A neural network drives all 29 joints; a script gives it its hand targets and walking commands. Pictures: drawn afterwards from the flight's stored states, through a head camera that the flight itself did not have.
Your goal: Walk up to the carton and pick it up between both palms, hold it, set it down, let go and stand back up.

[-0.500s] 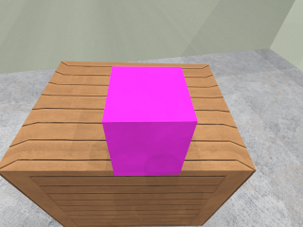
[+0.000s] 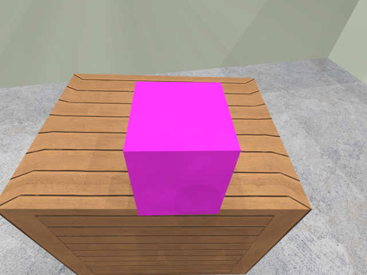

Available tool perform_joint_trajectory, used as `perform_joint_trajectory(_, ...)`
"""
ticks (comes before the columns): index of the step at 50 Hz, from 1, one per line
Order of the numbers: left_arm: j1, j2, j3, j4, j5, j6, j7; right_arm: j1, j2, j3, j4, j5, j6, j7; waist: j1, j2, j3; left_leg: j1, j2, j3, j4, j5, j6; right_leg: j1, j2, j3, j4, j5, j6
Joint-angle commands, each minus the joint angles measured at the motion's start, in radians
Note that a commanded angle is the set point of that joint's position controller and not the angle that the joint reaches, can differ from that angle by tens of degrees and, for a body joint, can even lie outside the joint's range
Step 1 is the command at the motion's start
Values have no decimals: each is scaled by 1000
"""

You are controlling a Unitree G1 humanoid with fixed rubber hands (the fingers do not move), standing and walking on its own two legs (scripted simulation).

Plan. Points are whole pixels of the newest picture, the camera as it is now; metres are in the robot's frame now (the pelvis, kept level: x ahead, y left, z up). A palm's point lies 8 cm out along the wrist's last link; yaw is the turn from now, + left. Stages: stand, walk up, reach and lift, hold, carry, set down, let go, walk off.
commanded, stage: stand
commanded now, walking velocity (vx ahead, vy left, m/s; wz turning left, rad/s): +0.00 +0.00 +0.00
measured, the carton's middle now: (178, 150) +0.40 +0.00 +0.06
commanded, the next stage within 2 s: none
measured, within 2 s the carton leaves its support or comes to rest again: neither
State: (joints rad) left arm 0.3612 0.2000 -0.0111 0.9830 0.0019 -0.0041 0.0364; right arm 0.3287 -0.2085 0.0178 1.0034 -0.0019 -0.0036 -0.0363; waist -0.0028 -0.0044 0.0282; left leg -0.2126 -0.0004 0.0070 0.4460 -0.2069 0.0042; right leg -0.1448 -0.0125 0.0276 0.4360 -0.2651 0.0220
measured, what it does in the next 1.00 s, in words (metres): stands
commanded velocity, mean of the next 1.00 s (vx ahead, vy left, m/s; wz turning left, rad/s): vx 0.00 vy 0.00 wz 0.00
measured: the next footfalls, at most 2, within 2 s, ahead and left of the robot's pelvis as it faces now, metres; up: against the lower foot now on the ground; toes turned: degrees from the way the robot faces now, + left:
none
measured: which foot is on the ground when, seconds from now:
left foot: down 0.00-1.00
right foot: down 0.00-1.00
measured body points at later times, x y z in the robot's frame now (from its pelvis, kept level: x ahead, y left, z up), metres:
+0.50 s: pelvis +0.00 +0.00 +0.00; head +0.01 +0.00 +0.45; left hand +0.00 +0.24 -0.15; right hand +0.01 -0.24 -0.15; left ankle +0.02 +0.12 -0.74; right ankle -0.02 -0.13 -0.74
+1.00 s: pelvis +0.01 +0.00 +0.00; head +0.01 +0.00 +0.45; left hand +0.00 +0.24 -0.15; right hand +0.01 -0.24 -0.15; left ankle +0.02 +0.12 -0.74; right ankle -0.02 -0.13 -0.74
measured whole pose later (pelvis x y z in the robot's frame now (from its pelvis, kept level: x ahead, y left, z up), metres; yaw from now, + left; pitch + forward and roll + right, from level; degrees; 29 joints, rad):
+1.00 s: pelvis +0.01 +0.00 +0.00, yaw +0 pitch -1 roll +0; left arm 0.36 0.19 -0.01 1.02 0.00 -0.01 0.04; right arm 0.32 -0.19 0.02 1.04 0.00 -0.01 -0.04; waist 0.00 0.00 0.03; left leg -0.20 0.00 0.00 0.43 -0.21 0.00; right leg -0.13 -0.02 0.02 0.42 -0.26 0.02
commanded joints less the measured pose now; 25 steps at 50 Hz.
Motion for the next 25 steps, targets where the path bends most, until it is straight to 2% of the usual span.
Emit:
perform_joint_trajectory(1,70,116,27,-30,0,-13,7,57,-115,-28,-32,0,-14,-8,0,4,49,15,93,-97,-80,73,13,-77,-82,70,-91,81,-26)
perform_joint_trajectory(25,68,107,26,-6,0,-13,10,54,-105,-27,-11,1,-14,-11,1,3,54,18,92,-98,-86,78,12,-67,-84,64,-97,84,-25)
